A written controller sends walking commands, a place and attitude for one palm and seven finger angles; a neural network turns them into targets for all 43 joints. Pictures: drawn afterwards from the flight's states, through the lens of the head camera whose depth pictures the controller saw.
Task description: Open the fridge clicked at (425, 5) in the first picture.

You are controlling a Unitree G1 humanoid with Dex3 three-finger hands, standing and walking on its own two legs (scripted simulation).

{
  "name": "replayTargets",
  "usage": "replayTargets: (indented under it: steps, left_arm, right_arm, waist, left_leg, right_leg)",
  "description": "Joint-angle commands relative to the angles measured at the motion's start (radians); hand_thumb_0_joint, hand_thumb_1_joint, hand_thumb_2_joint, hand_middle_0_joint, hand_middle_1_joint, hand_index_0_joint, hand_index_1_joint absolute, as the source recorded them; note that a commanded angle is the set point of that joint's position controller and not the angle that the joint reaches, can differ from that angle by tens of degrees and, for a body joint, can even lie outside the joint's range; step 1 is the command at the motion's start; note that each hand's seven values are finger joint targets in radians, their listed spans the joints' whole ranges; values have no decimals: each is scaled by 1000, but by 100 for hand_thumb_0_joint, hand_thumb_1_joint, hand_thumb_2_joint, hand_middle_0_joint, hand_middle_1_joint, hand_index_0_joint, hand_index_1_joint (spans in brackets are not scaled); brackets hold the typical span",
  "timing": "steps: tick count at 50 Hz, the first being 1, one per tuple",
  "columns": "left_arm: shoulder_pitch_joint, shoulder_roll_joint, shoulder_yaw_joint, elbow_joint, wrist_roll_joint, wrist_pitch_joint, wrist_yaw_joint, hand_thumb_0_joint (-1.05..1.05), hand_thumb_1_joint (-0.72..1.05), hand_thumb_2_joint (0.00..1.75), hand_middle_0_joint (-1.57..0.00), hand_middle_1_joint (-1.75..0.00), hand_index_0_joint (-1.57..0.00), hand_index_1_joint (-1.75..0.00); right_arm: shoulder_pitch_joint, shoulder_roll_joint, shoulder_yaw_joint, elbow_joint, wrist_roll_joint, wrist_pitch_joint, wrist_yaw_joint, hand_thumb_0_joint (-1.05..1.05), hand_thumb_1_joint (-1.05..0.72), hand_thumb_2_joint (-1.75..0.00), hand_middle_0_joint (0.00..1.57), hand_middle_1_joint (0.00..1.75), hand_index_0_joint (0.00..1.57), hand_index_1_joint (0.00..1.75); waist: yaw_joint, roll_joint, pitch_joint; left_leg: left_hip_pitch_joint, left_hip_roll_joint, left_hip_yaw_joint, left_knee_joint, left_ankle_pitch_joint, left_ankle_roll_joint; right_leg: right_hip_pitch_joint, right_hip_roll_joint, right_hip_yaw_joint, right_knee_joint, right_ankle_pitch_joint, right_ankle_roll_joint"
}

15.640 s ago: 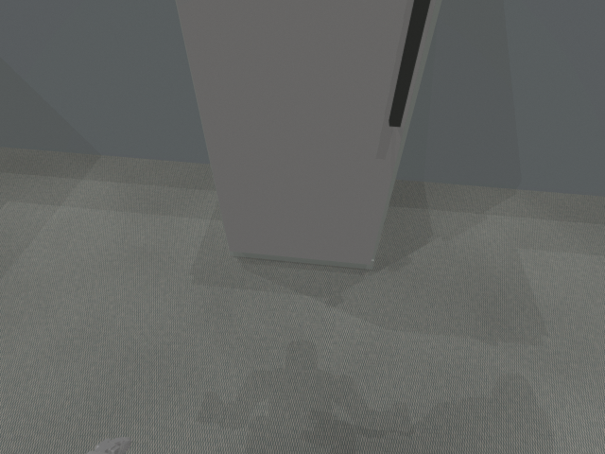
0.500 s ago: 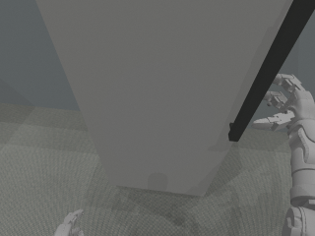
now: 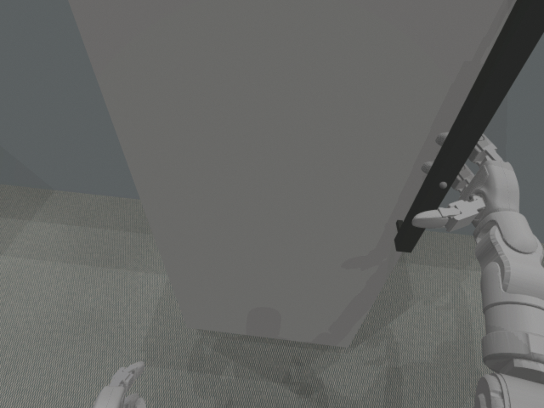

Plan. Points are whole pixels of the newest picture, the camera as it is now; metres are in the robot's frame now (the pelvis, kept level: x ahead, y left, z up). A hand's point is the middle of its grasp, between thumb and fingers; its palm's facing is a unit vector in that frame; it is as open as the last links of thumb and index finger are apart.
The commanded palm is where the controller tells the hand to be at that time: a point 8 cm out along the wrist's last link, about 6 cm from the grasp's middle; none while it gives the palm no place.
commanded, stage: slide the fingers in behind the handle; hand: right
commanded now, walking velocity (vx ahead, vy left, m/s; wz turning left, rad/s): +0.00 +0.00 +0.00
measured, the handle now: (446, 150) +0.45 -0.21 +0.19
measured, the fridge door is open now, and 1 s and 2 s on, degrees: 0 0 0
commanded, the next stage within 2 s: grip the handle and tug to test in 0.76 s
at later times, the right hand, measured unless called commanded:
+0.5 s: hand (440, 186) +0.40 -0.20 +0.16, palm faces +0.08 +1.00 -0.01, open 14.0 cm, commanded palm +0.37 -0.25 +0.16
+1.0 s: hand (440, 184) +0.41 -0.20 +0.16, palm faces +0.06 +1.00 +0.00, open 13.4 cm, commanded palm +0.38 -0.25 +0.16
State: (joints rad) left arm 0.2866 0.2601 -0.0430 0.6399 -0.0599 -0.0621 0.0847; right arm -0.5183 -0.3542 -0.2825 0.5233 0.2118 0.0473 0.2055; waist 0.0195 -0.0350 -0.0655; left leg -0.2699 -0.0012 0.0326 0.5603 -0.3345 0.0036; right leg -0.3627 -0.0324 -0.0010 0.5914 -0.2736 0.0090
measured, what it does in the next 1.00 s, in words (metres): stands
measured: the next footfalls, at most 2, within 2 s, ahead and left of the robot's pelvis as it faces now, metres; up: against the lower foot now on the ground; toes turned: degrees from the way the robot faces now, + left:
none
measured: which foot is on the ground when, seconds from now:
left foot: down 0.00-1.00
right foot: down 0.00-1.00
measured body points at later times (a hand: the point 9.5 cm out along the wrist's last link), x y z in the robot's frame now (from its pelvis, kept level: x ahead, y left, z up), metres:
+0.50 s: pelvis +0.00 +0.01 +0.00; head +0.00 +0.02 +0.45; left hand +0.12 +0.26 -0.10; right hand +0.39 -0.25 +0.17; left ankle -0.03 +0.12 -0.73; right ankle +0.02 -0.13 -0.73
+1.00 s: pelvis -0.01 -0.01 +0.00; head +0.00 +0.00 +0.45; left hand +0.11 +0.24 -0.11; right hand +0.40 -0.26 +0.16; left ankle -0.03 +0.12 -0.73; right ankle +0.02 -0.13 -0.73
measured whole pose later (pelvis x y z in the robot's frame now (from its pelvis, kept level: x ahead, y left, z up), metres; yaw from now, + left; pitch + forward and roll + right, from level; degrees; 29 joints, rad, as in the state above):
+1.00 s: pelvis -0.01 -0.01 +0.00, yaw +0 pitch +3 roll +1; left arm 0.30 0.25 -0.05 0.66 -0.05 -0.06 0.08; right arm -0.59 -0.35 -0.27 0.62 0.19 0.03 0.18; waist 0.02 -0.03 -0.06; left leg -0.29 0.01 0.04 0.56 -0.33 0.00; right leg -0.39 -0.02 0.00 0.60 -0.27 0.00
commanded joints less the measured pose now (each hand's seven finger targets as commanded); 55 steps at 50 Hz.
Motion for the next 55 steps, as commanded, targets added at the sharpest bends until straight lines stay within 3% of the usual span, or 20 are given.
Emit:
replayTargets:
  steps: [1, 8, 12, 13, 14, 18, 22, 23, 26, 31, 33, 39, 42, 43, 45, 48, 49, 51, 53, 55]
  left_arm:
    - [-71, 136, 49, -135, -5, -40, 15, 0, 90, 90, -20, -30, -20, -30]
    - [-70, 128, 52, -143, 2, -41, 10, 0, 90, 90, -20, -30, -20, -30]
    - [-74, 126, 49, -133, -1, -41, 11, 0, 90, 90, -20, -30, -20, -30]
    - [-67, 133, 52, -129, 1, -38, 11, 0, 90, 90, -20, -30, -20, -30]
    - [-74, 133, 50, -128, -1, -35, 13, 0, 90, 90, -20, -30, -20, -30]
    - [-70, 135, 48, -131, -1, -26, 16, 0, 90, 90, -20, -30, -20, -30]
    - [-71, 127, 50, -140, -2, -35, 17, 0, 90, 90, -20, -30, -20, -30]
    - [-64, 129, 52, -140, -1, -38, 16, 0, 90, 90, -20, -30, -20, -30]
    - [-61, 131, 52, -127, -4, -44, 18, 0, 90, 90, -20, -30, -20, -30]
    - [-56, 140, 50, -125, -4, -39, 17, 0, 90, 90, -20, -30, -20, -30]
    - [-53, 139, 51, -129, -3, -35, 15, 0, 90, 90, -20, -30, -20, -30]
    - [-46, 135, 51, -126, 0, -43, 13, 0, 90, 90, -20, -30, -20, -30]
    - [-46, 132, 51, -125, -1, -47, 12, 0, 90, 90, -20, -30, -20, -30]
    - [-37, 135, 53, -123, 2, -50, 10, 0, 90, 90, -20, -30, -20, -30]
    - [-41, 137, 53, -120, 1, -48, 12, 0, 90, 90, -20, -30, -20, -30]
    - [-38, 137, 53, -120, 3, -53, 9, 0, 90, 90, -20, -30, -20, -30]
    - [-42, 135, 52, -118, 2, -52, 9, 0, 90, 90, -20, -30, -20, -30]
    - [-47, 131, 49, -119, 2, -54, 7, 0, 90, 90, -20, -30, -20, -30]
    - [-42, 136, 50, -117, 3, -54, 7, 0, 90, 90, -20, -30, -20, -30]
    - [-48, 132, 49, -121, 3, -54, 5, 0, 90, 90, -20, -30, -20, -30]
  right_arm:
    - [-413, -232, -63, -167, 11, -18, -8, 0, 50, -30, 30, 120, 30, 120]
    - [-454, -216, -49, -260, 4, -68, -35, 0, 50, -30, 30, 120, 30, 120]
    - [-437, -203, -44, -207, 7, -70, -29, 0, 50, -30, 30, 120, 30, 120]
    - [-418, -225, -62, -177, 6, -63, -28, 0, 50, -30, 30, 120, 30, 120]
    - [-422, -241, -73, -153, 5, -52, -27, 0, 50, -30, 30, 120, 30, 120]
    - [-452, -274, -83, -152, -6, -40, -22, 0, 50, -30, 30, 120, 30, 120]
    - [-487, -249, -67, -197, 8, -74, -8, 0, 50, -30, 30, 120, 30, 120]
    - [-475, -231, -50, -201, 12, -86, -3, 0, 50, -30, 30, 120, 30, 120]
    - [-487, -214, -36, -164, 17, -88, 6, 0, 50, -30, 30, 120, 30, 120]
    - [-445, -265, -83, -98, 14, -53, 6, 0, 50, -30, 30, 120, 30, 120]
    - [-473, -267, -76, -113, 5, -53, -2, 0, 50, -30, 30, 120, 30, 120]
    - [-546, -234, -40, -140, -7, -83, -16, 0, 50, -30, 30, 120, 30, 120]
    - [-547, -178, 4, -135, -9, -80, -21, 0, 50, -30, 30, 120, 30, 120]
    - [-557, -174, 6, -145, -4, -84, -24, 0, 50, -30, 30, 120, 30, 120]
    - [-548, -211, -24, -130, -9, -78, -27, 0, 41, -34, 31, 121, 31, 121]
    - [-553, -183, 0, -145, -9, -83, -28, 0, 27, -40, 32, 123, 32, 123]
    - [-532, -195, -20, -137, -8, -81, -30, 0, 22, -42, 33, 124, 33, 124]
    - [-559, -169, 6, -150, -9, -80, -31, 0, 13, -46, 34, 125, 34, 125]
    - [-540, -183, -3, -145, -8, -84, -32, 0, 3, -50, 35, 127, 35, 127]
    - [-529, -178, -5, -156, -10, -82, -33, 0, -6, -54, 36, 128, 36, 128]
  waist:
    - [1, 12, -211]
    - [4, 14, -283]
    - [5, 16, -243]
    - [7, 66, -226]
    - [5, 49, -204]
    - [5, 15, -213]
    - [7, -12, -260]
    - [11, 19, -273]
    - [19, 1, -242]
    - [5, 42, -216]
    - [10, 13, -216]
    - [23, -35, -245]
    - [29, -32, -245]
    - [34, -4, -258]
    - [24, -9, -267]
    - [27, 7, -264]
    - [18, -11, -265]
    - [24, -28, -256]
    - [24, -2, -250]
    - [16, -22, -253]
  left_leg:
    - [-21, -24, 2, -84, 310, 11]
    - [18, -27, -3, -76, 356, 11]
    - [10, -25, -7, -81, 348, 8]
    - [10, -25, -8, -89, 339, 3]
    - [1, -20, -13, -93, 316, 1]
    - [8, -16, -17, -95, 313, 3]
    - [20, -21, -17, -83, 355, 8]
    - [24, -25, -12, -81, 354, 7]
    - [-12, -25, -12, -86, 329, 7]
    - [-9, -21, -9, -88, 300, 5]
    - [-18, -21, -8, -89, 287, 7]
    - [-48, -27, -1, -80, 261, 14]
    - [-69, -31, 8, -79, 240, 16]
    - [-59, -32, 10, -81, 253, 15]
    - [-53, -30, 5, -80, 245, 14]
    - [-51, -33, 12, -79, 257, 16]
    - [-49, -31, 9, -78, 263, 17]
    - [-62, -32, 12, -79, 245, 18]
    - [-54, -34, 13, -83, 248, 19]
    - [-47, -32, 12, -79, 262, 20]
  right_leg:
    - [178, 30, 2, -61, 199, -52]
    - [215, 28, -3, -49, 247, -56]
    - [191, 34, -10, -56, 214, -55]
    - [173, 31, -12, -53, 201, -60]
    - [152, 32, -13, -61, 174, -58]
    - [154, 34, -14, -59, 179, -59]
    - [188, 34, -13, -52, 215, -57]
    - [192, 32, -12, -49, 221, -59]
    - [190, 33, -8, -50, 195, -57]
    - [145, 34, -5, -59, 170, -57]
    - [153, 32, -6, -56, 174, -57]
    - [188, 27, 12, -54, 178, -52]
    - [208, 24, 19, -58, 172, -47]
    - [212, 24, 20, -53, 186, -51]
    - [201, 24, 18, -56, 172, -50]
    - [210, 22, 23, -56, 194, -51]
    - [213, 22, 21, -56, 197, -49]
    - [219, 23, 25, -61, 183, -45]
    - [212, 20, 27, -58, 189, -49]
    - [214, 22, 24, -62, 198, -46]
